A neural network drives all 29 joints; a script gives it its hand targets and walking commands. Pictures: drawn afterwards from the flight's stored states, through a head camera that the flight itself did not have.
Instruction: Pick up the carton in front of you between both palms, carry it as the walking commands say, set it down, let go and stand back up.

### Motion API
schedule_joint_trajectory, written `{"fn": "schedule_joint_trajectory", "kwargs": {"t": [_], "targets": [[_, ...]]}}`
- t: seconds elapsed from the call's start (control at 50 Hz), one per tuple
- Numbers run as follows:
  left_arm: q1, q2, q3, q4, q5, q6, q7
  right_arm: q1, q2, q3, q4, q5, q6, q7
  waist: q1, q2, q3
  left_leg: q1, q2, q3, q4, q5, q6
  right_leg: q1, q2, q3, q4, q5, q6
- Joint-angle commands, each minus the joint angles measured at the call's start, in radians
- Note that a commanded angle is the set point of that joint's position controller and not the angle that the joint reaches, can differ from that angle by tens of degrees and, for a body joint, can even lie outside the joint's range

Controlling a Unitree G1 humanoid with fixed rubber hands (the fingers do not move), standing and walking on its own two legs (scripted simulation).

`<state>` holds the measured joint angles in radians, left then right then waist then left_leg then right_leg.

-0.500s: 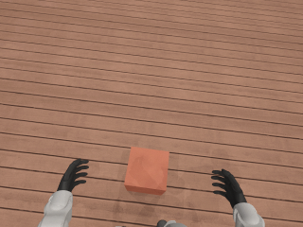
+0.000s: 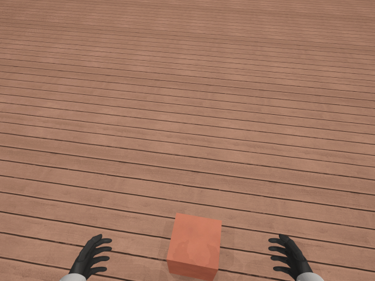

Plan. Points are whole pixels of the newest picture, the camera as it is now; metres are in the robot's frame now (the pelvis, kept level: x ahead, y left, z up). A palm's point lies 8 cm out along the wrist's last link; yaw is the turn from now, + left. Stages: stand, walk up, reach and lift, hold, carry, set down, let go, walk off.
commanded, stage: let go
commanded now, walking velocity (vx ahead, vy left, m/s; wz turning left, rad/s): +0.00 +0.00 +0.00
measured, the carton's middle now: (194, 247) +0.38 -0.03 -0.65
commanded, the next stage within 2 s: stand in 0.12 s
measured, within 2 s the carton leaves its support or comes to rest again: neither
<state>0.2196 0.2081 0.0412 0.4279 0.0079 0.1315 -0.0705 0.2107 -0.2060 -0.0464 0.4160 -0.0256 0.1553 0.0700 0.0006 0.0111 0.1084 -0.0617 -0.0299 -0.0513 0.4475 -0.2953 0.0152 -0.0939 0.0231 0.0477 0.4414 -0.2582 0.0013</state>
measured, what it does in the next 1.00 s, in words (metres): stands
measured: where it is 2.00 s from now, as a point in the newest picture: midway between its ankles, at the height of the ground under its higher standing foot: outside the picture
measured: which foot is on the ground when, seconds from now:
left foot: down 0.00-1.00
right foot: down 0.00-1.00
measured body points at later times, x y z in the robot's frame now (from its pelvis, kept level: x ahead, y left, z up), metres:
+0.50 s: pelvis +0.01 -0.01 +0.00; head +0.01 -0.02 +0.45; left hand +0.13 +0.29 -0.09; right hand +0.15 -0.30 -0.10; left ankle -0.03 +0.11 -0.74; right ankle -0.01 -0.12 -0.74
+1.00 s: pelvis +0.01 -0.02 +0.00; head +0.01 -0.02 +0.45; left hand +0.12 +0.29 -0.10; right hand +0.13 -0.31 -0.11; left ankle -0.03 +0.11 -0.74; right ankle -0.01 -0.12 -0.74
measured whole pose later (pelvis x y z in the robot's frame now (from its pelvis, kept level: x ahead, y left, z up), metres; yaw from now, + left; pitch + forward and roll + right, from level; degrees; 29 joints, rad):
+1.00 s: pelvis +0.01 -0.02 +0.00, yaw +1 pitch -2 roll +0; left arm 0.15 0.35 0.03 0.91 0.02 0.00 0.02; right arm 0.16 -0.36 0.00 0.89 -0.03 0.00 -0.03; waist 0.01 0.02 0.02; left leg -0.10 -0.01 -0.06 0.41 -0.27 -0.01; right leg -0.13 0.03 0.02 0.41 -0.25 -0.02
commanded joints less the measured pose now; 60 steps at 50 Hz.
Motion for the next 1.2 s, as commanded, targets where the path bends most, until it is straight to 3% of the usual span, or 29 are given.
{"fn": "schedule_joint_trajectory", "kwargs": {"t": [0.0,0.1,0.12,0.16,0.2,0.34,0.6,1.18], "targets": [[-0.006,0.088,0.031,-0.061,-0.001,-0.037,0.028,-0.045,-0.124,-0.024,-0.138,-0.009,0.045,-0.033,0.004,-0.004,-0.085,-0.042,0.001,0.028,-0.047,0.281,-0.032,0.039,0.05,-0.052,-0.015,0.166,0.014],[-0.041,0.094,0.021,-0.072,-0.006,-0.038,0.038,-0.05,-0.109,-0.001,-0.145,0.002,0.066,-0.049,-0.006,0.018,-0.07,-0.058,0.0,0.026,-0.049,0.259,-0.025,0.005,0.044,-0.036,-0.012,0.166,0.015],[-0.027,0.222,0.055,0.067,0.037,-0.064,0.075,-0.077,-0.216,-0.038,0.008,-0.002,-0.019,-0.09,0.011,0.056,-0.04,-0.186,0.046,-0.001,-0.014,0.126,-0.044,-0.112,-0.04,-0.001,-0.013,0.137,0.022],[-0.022,0.23,0.052,0.1,0.044,-0.091,0.089,-0.048,-0.204,-0.031,0.049,-0.014,-0.083,-0.101,0.001,0.019,-0.07,-0.154,0.058,-0.027,-0.017,0.018,-0.035,-0.152,-0.06,0.034,-0.03,0.04,0.011],[-0.042,0.212,0.047,0.122,0.045,-0.106,0.089,-0.054,-0.201,-0.029,0.088,-0.019,-0.114,-0.096,0.001,0.019,-0.079,-0.155,0.071,-0.05,-0.032,-0.026,-0.025,-0.171,-0.055,0.041,-0.036,-0.019,0.004],[-0.047,0.238,0.041,0.205,0.036,-0.132,0.089,-0.061,-0.241,-0.024,0.188,-0.014,-0.15,-0.095,0.0,-0.012,-0.168,-0.099,0.086,-0.053,-0.002,0.213,-0.019,-0.101,-0.073,0.055,-0.013,0.206,-0.008],[-0.055,0.283,0.031,0.318,0.023,-0.141,0.096,-0.055,-0.282,-0.006,0.314,-0.008,-0.164,-0.101,0.004,-0.01,-0.147,-0.071,0.1,-0.072,-0.025,0.303,-0.013,-0.049,-0.094,0.066,-0.029,0.298,-0.015],[-0.113,0.316,0.014,0.484,0.013,-0.144,0.089,-0.086,-0.323,0.017,0.474,0.0,-0.174,-0.101,0.006,-0.007,-0.103,-0.061,0.122,-0.09,-0.124,0.22,-0.004,-0.009,-0.113,0.083,-0.118,0.211,-0.02]]}}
